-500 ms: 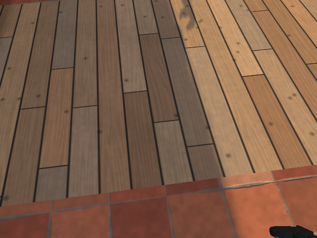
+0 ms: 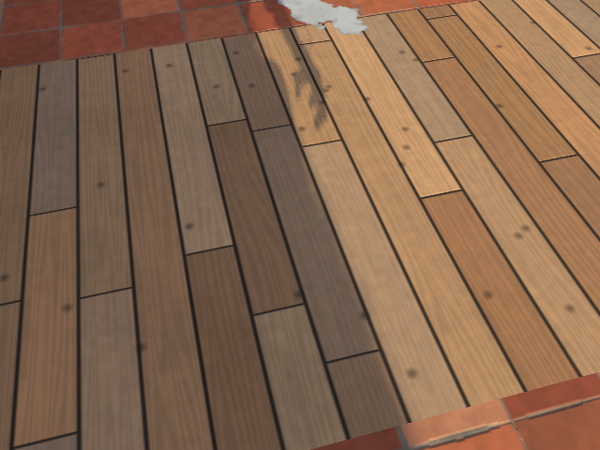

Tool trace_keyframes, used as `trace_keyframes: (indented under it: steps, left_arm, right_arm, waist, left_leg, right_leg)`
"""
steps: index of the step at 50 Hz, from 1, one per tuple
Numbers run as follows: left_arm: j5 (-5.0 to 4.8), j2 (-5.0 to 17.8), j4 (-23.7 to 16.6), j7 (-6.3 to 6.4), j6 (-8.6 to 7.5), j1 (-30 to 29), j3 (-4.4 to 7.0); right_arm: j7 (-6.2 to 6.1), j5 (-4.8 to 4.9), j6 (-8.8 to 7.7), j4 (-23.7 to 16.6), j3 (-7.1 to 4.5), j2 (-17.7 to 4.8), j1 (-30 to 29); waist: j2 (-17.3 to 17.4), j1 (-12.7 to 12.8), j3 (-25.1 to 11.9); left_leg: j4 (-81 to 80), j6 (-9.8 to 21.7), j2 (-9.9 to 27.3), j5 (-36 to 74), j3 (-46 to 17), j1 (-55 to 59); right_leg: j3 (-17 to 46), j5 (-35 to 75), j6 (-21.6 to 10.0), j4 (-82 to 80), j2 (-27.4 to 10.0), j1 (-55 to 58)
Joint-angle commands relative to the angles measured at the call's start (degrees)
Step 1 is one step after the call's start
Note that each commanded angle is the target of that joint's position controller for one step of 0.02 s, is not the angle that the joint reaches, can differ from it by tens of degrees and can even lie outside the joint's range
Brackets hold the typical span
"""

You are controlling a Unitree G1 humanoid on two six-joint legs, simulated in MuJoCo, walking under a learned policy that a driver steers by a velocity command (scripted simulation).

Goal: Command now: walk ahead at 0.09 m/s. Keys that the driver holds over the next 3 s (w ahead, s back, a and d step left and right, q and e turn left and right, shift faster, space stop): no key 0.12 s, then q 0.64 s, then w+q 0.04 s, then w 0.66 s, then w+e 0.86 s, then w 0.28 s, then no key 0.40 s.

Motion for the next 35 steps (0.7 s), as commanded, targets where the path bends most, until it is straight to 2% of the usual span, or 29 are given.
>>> trace_keyframes:
  steps: [1, 2, 3, 5, 7, 8, 10, 12, 13, 14, 15, 16, 17, 18, 19, 21, 23, 24, 25, 26, 27, 28, 29, 30, 32, 35]
  left_arm:
    - [0.28, 9.52, -1.67, 0.80, 0.15, 1.41, 2.33]
    - [-0.26, 6.20, -1.82, 0.36, 0.57, -0.16, 1.71]
    - [-0.47, 5.06, -1.73, -0.04, 0.79, -1.47, 1.46]
    - [-0.43, 5.79, -1.16, -0.56, 0.43, -2.04, 1.55]
    - [-0.39, 6.17, 0.17, -0.56, -0.17, -1.67, 1.67]
    - [-0.38, 6.66, 0.51, -0.31, -0.30, -1.62, 1.88]
    - [-0.54, 9.14, 1.01, 0.73, -0.04, -1.20, 2.85]
    - [-0.57, 10.22, 1.81, 1.79, 0.66, 0.68, 3.54]
    - [-0.55, 10.44, 2.22, 2.23, 1.08, 1.96, 3.76]
    - [-0.53, 10.54, 2.47, 2.63, 1.43, 2.62, 3.86]
    - [-0.23, 10.70, 2.11, 3.04, 1.47, 2.21, 3.89]
    - [0.22, 10.98, 1.64, 3.28, 1.22, 1.84, 3.86]
    - [0.10, 11.00, 0.93, 3.43, 0.96, -1.92, 3.77]
    - [-0.42, 10.82, 0.19, 3.44, 0.77, -6.63, 3.79]
    - [-0.58, 10.65, -0.12, 3.33, 0.72, -9.28, 3.82]
    - [-0.83, 11.03, 0.53, 2.96, 1.35, -10.33, 4.02]
    - [-2.02, 10.65, 1.31, 2.72, 2.04, -10.25, 3.92]
    - [-2.53, 8.81, 2.42, 2.54, 2.51, -8.26, 3.65]
    - [-1.15, 5.77, 2.99, 2.07, 3.14, -4.69, 3.00]
    - [0.01, 5.68, -0.96, 2.52, 3.00, -10.69, 2.91]
    - [-0.57, 7.35, -2.13, 2.82, 2.85, -13.47, 3.46]
    - [-1.24, 9.00, -1.41, 2.95, 2.64, -11.90, 4.09]
    - [-0.98, 10.08, 0.31, 3.30, 2.49, -9.71, 4.73]
    - [-0.61, 10.41, 1.32, 3.61, 2.34, -8.69, 4.99]
    - [-0.63, 9.19, 1.68, 3.17, 1.67, -7.93, 4.94]
    - [-1.21, 7.58, 1.44, 2.89, 0.96, -8.53, 4.50]
  right_arm:
    - [-0.36, -1.02, -0.64, -0.14, -0.31, -3.28, 8.90]
    - [-0.71, -0.79, -0.10, -0.06, -0.17, -4.18, 6.42]
    - [-1.01, -0.46, 0.73, -0.24, -0.45, -5.62, 3.90]
    - [-1.56, -0.17, 2.25, 0.14, -0.82, -7.01, 2.16]
    - [-1.68, -0.07, 2.83, 0.59, -0.70, -6.70, 2.23]
    - [-1.71, 0.25, 2.88, 0.43, -0.76, -7.06, 1.32]
    - [-1.97, 0.87, 2.97, -0.79, -1.36, -8.57, -1.03]
    - [-2.20, 1.17, 3.34, -1.72, -1.59, -7.81, -1.72]
    - [-2.25, 1.19, 3.66, -2.15, -1.66, -7.09, -1.81]
    - [-2.26, 1.20, 4.08, -2.48, -1.78, -6.38, -1.77]
    - [-2.19, 1.24, 4.73, -2.89, -2.15, -6.51, -2.27]
    - [-2.11, 1.48, 5.32, -3.26, -2.79, -7.55, -2.70]
    - [-2.09, 2.00, 5.88, -3.30, -3.11, -7.24, -1.76]
    - [-2.12, 2.20, 6.40, -3.10, -3.07, -6.48, -0.12]
    - [-2.15, 1.92, 6.66, -2.74, -3.12, -6.32, 0.56]
    - [-1.41, 1.29, 6.67, -2.47, -3.41, -6.49, 2.39]
    - [-0.36, 1.09, 6.70, -1.40, -4.17, -7.16, 6.58]
    - [0.06, 0.84, 6.69, -1.06, -4.68, -7.76, 7.61]
    - [-0.67, 0.57, 6.52, -2.72, -5.82, -12.95, 6.99]
    - [-0.68, -1.45, 5.26, -5.95, -5.99, -18.49, 5.05]
    - [-0.57, -2.95, 3.50, -6.48, -5.93, -17.94, 3.37]
    - [-0.98, -1.85, 2.26, -7.07, -5.70, -16.45, 0.14]
    - [-1.49, -0.32, 1.86, -7.79, -5.43, -14.63, -2.92]
    - [-1.86, 0.57, 1.76, -8.28, -4.88, -12.74, -4.23]
    - [-2.35, 0.73, 1.76, -8.23, -4.21, -10.72, -1.95]
    - [-2.84, 1.01, 1.88, -7.80, -4.39, -10.85, 1.65]
  waist:
    - [-7.55, -3.17, -8.52]
    - [-6.48, -1.52, -7.70]
    - [-4.86, -0.77, -5.88]
    - [-2.79, 0.10, -3.98]
    - [-2.18, 0.13, -4.80]
    - [-1.61, 0.65, -5.07]
    - [-0.97, 1.52, -6.24]
    - [-2.13, 2.18, -7.94]
    - [-3.51, 2.55, -8.70]
    - [-5.91, 2.82, -8.89]
    - [-8.82, 3.75, -8.77]
    - [-7.24, 4.34, -8.07]
    - [-5.07, 2.07, -6.53]
    - [-4.86, -0.28, -4.73]
    - [-5.31, -0.93, -3.96]
    - [-6.61, -1.65, -4.84]
    - [-5.20, -3.47, -6.01]
    - [-0.88, -3.36, -4.59]
    - [14.89, -1.49, -0.73]
    - [20.26, -1.94, 0.20]
    - [15.09, -1.95, -0.12]
    - [12.54, 0.16, 1.26]
    - [9.90, 1.57, 1.66]
    - [9.54, 1.80, 1.19]
    - [8.45, 1.60, -1.69]
    - [7.98, 0.46, -3.30]
  left_leg:
    - [1.79, -0.65, 4.84, -0.17, -3.19, -8.59]
    - [0.64, -1.65, 4.95, -1.40, -2.94, -6.96]
    - [-0.20, -1.80, 4.94, -0.43, -2.75, -6.49]
    - [-0.23, -1.46, 5.24, 2.54, -3.00, -5.90]
    - [-0.45, -1.24, 5.97, 6.32, -4.04, -4.66]
    - [0.20, -1.03, 6.03, 8.75, -4.46, -5.08]
    - [3.65, -0.92, 5.42, 12.10, -4.71, -6.98]
    - [9.18, -1.57, 4.34, 9.81, -4.40, -9.95]
    - [13.09, -2.15, 3.63, 5.47, -3.81, -11.89]
    - [18.29, -2.77, 2.66, -4.12, -2.68, -13.80]
    - [29.24, -3.42, 2.54, -18.62, -2.63, -16.06]
    - [39.58, -3.98, 4.04, -24.57, -4.53, -18.16]
    - [40.57, -3.89, 6.31, -22.85, -6.16, -17.77]
    - [35.21, -3.59, 8.06, -19.80, -6.45, -15.49]
    - [30.64, -3.56, 7.88, -16.45, -4.71, -12.18]
    - [22.86, -3.20, 6.86, -9.29, -1.92, -5.70]
    - [11.14, -1.38, 4.44, 0.62, 1.65, 0.72]
    - [5.13, 0.83, 3.63, 2.56, -0.35, 3.28]
    - [-4.38, 6.22, 14.18, 11.04, -17.64, 5.42]
    - [-9.94, 16.43, 25.25, 15.69, -36.47, -1.58]
    - [-11.93, 17.87, 24.52, 7.58, -36.39, -4.64]
    - [-11.76, 14.01, 20.96, 2.13, -31.07, -4.75]
    - [-10.49, 10.15, 18.14, -0.21, -27.18, -3.74]
    - [-9.40, 8.37, 16.69, 2.74, -25.11, -2.84]
    - [-7.94, 8.30, 15.21, 11.28, -23.01, -0.01]
    - [-6.82, 9.29, 15.03, 15.65, -23.62, 6.13]
  right_leg:
    - [8.65, 26.70, -8.55, -0.94, -8.99, 20.08]
    - [8.50, 18.93, -8.84, -1.59, -7.62, 17.33]
    - [7.04, 12.97, -7.30, -2.02, -5.42, 14.75]
    - [4.89, 12.24, -5.37, -1.29, -3.11, 12.93]
    - [3.67, 15.87, -4.84, -0.29, -2.59, 14.29]
    - [3.07, 18.19, -4.83, 0.49, -2.51, 15.70]
    - [2.93, 22.58, -6.08, 1.89, -3.65, 18.44]
    - [5.16, 26.27, -8.96, 1.53, -7.26, 20.93]
    - [7.64, 27.16, -11.00, -0.04, -10.49, 21.79]
    - [10.61, 27.52, -13.49, -2.46, -14.39, 21.78]
    - [14.32, 27.15, -16.76, -5.17, -19.05, 20.45]
    - [15.44, 24.73, -18.83, -7.71, -21.62, 17.94]
    - [12.35, 18.22, -17.25, -8.90, -20.40, 14.17]
    - [8.12, 10.71, -14.02, -10.13, -17.65, 10.08]
    - [4.73, 7.85, -12.07, -10.83, -15.54, 7.09]
    - [-0.08, 7.12, -10.58, -9.68, -13.38, 4.85]
    - [-3.88, 1.79, -8.11, -5.15, -12.19, 4.11]
    - [-6.91, -6.88, -4.77, 1.69, -9.72, 0.97]
    - [-12.67, -22.50, 1.27, 16.49, -2.94, -10.75]
    - [-5.05, -34.72, 3.23, 28.36, 4.13, -17.51]
    - [0.62, -32.65, 2.10, 35.41, 3.36, -16.55]
    - [2.19, -26.27, 1.14, 36.05, 2.17, -16.73]
    - [2.36, -21.25, 1.07, 35.43, 1.25, -16.89]
    - [2.45, -18.35, 1.50, 35.01, 1.09, -16.45]
    - [2.51, -14.85, 2.27, 35.38, 2.17, -14.34]
    - [3.26, -13.45, 3.19, 30.35, 2.95, -15.37]
Next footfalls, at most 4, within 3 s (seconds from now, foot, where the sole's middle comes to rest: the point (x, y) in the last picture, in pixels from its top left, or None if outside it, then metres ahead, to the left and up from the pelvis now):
0.50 left None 0.01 0.12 -0.77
1.04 right None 0.12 -0.07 -0.77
1.44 left None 0.29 0.31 -0.77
2.00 right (219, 385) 0.66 0.21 -0.77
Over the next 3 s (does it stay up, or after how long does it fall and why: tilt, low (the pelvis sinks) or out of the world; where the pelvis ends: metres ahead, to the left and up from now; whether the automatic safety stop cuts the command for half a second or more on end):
stays up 0.98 0.30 -0.01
